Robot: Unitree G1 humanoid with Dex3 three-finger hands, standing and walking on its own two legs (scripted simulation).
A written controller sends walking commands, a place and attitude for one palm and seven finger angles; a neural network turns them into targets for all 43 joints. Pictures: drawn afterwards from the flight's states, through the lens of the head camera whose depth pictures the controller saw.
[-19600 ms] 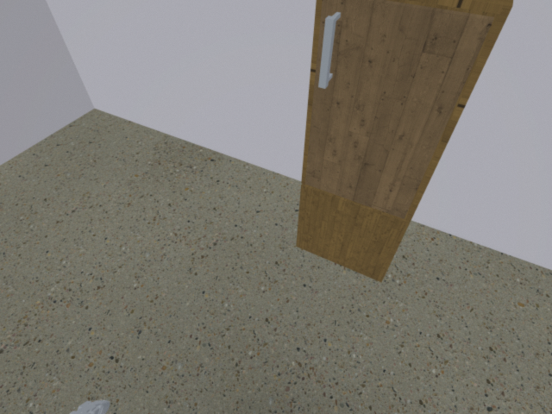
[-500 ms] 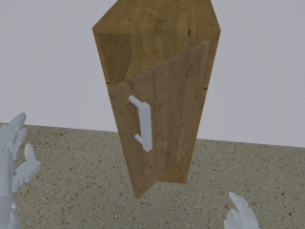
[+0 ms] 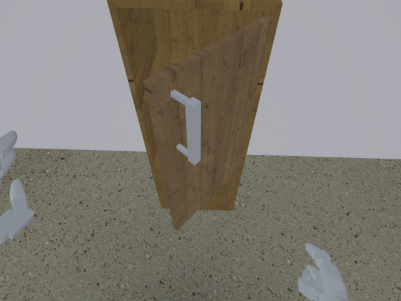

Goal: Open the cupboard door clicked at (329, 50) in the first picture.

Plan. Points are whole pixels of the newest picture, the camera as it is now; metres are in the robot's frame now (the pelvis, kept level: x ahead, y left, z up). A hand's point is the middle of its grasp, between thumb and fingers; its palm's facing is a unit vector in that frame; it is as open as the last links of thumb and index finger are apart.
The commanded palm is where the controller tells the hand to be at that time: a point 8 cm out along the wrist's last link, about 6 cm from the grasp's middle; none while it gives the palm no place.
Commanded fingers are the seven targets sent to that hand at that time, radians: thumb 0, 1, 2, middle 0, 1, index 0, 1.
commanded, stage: step back with the hand held close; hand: left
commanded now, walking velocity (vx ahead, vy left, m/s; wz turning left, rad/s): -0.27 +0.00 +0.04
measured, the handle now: (186, 129) +0.40 +0.06 +0.14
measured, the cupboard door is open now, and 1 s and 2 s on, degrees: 49 49 49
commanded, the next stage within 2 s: stop stepping back and stand still in 0.50 s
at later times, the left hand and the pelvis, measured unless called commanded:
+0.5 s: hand out of the picture +0.09 +0.30 +0.18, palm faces +0.51 -0.75 -0.41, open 7.4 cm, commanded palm +0.00 +0.33 +0.18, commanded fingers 0.00 0.90 0.90 -0.20 -0.30 -0.20 -0.30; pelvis -0.11 +0.02 -0.02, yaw +5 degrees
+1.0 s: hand out of the picture -0.01 +0.30 +0.18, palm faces +0.39 -0.81 -0.44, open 7.4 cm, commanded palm -0.07 +0.34 +0.18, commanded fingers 0.00 0.90 0.90 -0.20 -0.30 -0.20 -0.30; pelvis -0.21 +0.04 +0.01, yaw +0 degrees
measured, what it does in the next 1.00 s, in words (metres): walks backwards: right foot, then left foot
